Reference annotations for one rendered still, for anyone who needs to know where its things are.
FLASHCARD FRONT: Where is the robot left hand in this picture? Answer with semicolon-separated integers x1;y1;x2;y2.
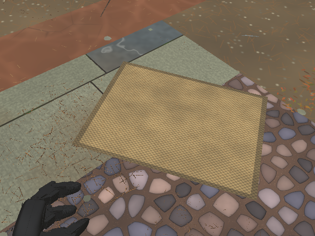
11;181;90;236

